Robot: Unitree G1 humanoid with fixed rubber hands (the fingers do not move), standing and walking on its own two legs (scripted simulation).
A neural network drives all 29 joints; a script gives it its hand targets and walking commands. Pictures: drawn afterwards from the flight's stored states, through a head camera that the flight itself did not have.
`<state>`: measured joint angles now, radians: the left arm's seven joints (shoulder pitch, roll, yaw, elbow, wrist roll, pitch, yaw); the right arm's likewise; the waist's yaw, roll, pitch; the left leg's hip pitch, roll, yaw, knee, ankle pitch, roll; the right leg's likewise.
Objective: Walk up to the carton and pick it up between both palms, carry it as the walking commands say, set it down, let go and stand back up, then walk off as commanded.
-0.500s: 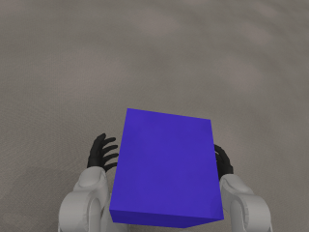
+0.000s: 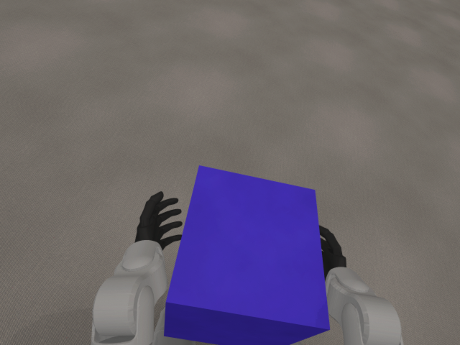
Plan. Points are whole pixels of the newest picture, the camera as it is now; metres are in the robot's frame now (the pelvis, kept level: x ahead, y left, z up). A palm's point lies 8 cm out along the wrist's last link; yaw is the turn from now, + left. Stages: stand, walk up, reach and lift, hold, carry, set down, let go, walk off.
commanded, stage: carry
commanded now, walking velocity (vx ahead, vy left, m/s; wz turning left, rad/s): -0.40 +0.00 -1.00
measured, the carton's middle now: (236, 265) +0.25 +0.04 -0.02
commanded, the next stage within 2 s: none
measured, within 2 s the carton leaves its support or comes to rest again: neither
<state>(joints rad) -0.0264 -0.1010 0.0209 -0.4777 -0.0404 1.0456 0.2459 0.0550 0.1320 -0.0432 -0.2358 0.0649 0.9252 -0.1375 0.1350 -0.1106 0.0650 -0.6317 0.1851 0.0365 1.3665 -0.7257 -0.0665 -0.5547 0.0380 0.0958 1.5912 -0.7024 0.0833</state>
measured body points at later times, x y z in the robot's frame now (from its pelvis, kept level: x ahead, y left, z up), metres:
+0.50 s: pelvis +0.18 +0.38 +0.00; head +0.21 +0.46 +0.44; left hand +0.49 +0.45 +0.04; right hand +0.37 +0.18 +0.05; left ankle +0.25 +0.49 -0.63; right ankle +0.10 +0.16 -0.57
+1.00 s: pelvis +0.12 +0.55 +0.02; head +0.14 +0.52 +0.47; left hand +0.42 +0.44 +0.09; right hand +0.18 +0.27 +0.04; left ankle +0.24 +0.51 -0.62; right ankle +0.06 +0.42 -0.63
